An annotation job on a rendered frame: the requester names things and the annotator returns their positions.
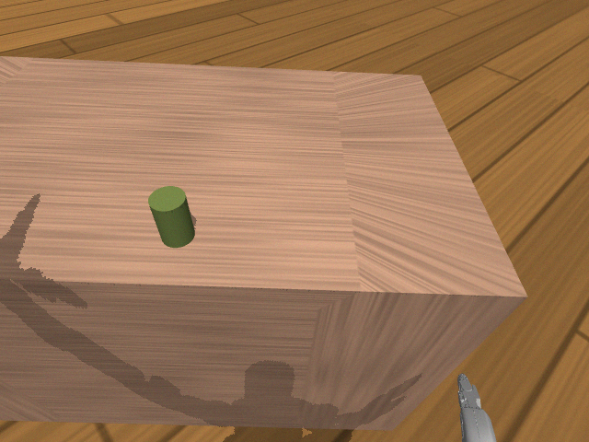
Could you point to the can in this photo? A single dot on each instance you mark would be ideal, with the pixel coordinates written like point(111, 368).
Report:
point(172, 215)

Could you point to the right robot hand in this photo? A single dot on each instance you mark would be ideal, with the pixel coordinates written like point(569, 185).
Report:
point(476, 425)

